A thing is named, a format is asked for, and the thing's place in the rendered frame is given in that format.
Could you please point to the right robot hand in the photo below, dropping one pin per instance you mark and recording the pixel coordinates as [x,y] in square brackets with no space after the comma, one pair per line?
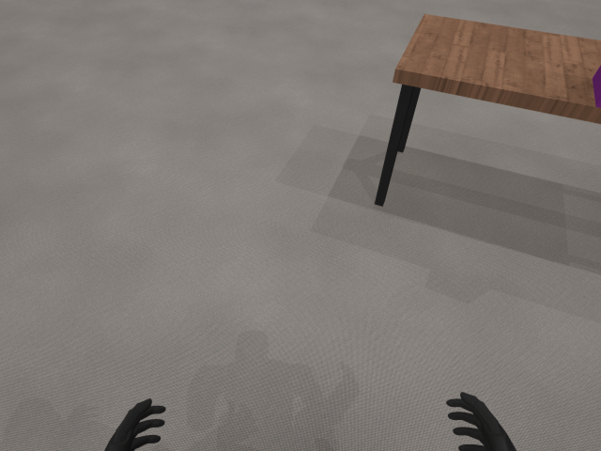
[490,432]

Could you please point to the table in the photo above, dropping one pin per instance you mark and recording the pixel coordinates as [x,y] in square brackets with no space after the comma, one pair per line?
[534,70]

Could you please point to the left robot hand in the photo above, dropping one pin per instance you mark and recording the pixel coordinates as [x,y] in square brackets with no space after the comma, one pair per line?
[124,437]

